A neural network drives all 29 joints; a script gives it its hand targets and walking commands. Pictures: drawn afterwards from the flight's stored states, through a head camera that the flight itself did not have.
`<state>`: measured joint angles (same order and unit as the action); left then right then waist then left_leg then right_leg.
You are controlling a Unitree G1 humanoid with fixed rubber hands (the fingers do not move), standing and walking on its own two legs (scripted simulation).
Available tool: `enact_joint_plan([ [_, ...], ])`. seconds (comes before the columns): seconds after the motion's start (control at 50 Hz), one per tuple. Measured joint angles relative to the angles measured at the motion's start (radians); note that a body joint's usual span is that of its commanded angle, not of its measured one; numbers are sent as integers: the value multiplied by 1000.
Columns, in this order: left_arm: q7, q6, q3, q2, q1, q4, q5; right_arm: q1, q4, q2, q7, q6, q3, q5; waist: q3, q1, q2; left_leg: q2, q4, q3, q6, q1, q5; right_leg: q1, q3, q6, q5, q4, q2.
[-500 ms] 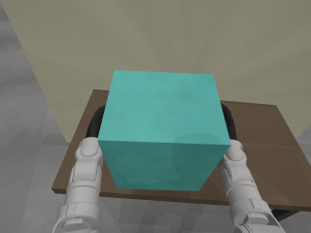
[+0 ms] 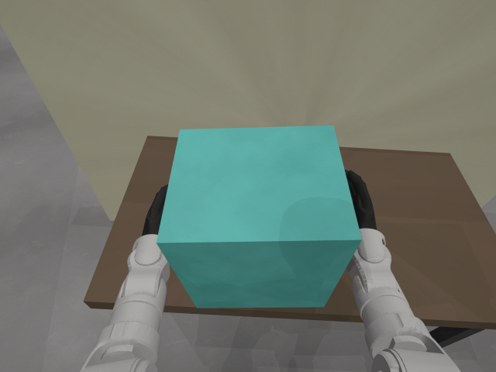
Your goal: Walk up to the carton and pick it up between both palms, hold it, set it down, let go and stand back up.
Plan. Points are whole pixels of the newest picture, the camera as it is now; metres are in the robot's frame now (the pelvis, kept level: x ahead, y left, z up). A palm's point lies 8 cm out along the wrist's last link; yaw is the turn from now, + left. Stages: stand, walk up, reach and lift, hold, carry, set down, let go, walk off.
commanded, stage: set down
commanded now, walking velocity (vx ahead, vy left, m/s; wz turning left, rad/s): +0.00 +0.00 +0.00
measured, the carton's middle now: (258, 226) +0.38 +0.00 +0.00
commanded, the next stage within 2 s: none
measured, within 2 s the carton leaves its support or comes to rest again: rests again in 1.88 s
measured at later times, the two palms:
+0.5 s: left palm (165, 239) +0.35 +0.16 -0.01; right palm (357, 228) +0.36 -0.18 +0.03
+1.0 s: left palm (165, 249) +0.35 +0.17 -0.04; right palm (350, 236) +0.36 -0.17 +0.00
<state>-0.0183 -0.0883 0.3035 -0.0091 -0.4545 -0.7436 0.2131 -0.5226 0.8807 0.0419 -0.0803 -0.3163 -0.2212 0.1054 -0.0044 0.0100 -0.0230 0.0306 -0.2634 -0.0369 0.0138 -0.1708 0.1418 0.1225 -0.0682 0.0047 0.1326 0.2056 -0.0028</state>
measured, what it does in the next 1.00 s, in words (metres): stands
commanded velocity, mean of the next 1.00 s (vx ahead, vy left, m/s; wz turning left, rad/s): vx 0.00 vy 0.00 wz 0.00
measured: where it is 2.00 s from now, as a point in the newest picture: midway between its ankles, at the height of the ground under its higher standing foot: outside the picture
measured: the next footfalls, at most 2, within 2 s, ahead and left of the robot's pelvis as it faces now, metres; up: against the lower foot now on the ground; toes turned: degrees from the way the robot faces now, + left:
none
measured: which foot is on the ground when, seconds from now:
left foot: down 0.00-1.00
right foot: down 0.00-1.00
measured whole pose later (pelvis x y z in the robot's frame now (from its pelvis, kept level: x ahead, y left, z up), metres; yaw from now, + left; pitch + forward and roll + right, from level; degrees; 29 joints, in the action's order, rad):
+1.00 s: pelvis +0.00 +0.00 -0.01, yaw -1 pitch +15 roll -1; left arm -0.09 -0.45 0.27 0.05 -0.52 -1.15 0.13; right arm -0.58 1.10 0.03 -0.06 -0.51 -0.30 0.18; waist 0.10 0.02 0.01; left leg 0.04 -0.36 -0.04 0.01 -0.46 0.16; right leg 0.41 -0.06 0.01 0.14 0.29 -0.01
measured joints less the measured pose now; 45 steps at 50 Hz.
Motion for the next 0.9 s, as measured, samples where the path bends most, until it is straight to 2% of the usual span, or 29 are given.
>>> enact_joint_plan([
  [0.32,-26,-141,10,23,-51,-209,-5,-30,96,-16,24,-63,-94,82,42,6,3,4,-8,-11,0,-92,-11,101,11,3,-11,16,-3],
  [0.66,-45,-274,10,50,-62,-323,-36,-62,165,-20,24,-134,-96,91,67,6,19,8,-44,-8,1,-185,6,187,8,4,1,40,-5],
  [0.9,-61,-338,-26,60,-58,-376,-76,-55,200,-13,18,-183,-78,76,93,14,29,10,-83,-2,1,-262,19,254,3,3,6,61,-6],
])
